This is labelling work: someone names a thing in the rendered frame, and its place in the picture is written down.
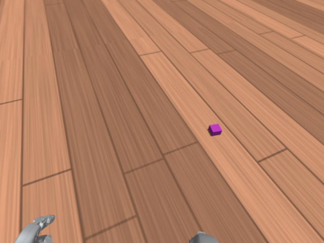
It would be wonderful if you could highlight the left robot hand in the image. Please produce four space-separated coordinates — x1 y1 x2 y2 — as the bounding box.
14 215 55 243

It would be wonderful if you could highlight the small box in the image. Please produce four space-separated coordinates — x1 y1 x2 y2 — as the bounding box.
208 124 222 136

